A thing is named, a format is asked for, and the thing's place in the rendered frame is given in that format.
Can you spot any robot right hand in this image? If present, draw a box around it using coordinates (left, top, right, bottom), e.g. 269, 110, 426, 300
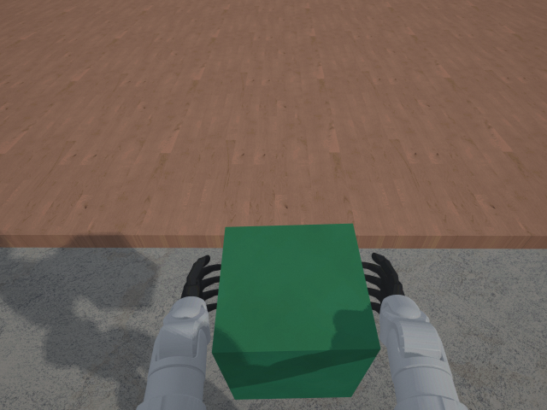
362, 253, 405, 313

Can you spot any right robot forearm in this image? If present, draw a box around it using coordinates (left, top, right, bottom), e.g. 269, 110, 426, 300
379, 295, 468, 410

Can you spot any carton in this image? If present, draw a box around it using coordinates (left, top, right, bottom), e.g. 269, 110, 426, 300
212, 224, 380, 400

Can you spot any robot left hand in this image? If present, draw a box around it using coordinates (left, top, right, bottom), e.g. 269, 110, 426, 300
180, 255, 221, 312

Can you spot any left robot forearm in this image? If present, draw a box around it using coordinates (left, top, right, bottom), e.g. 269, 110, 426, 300
136, 296, 211, 410

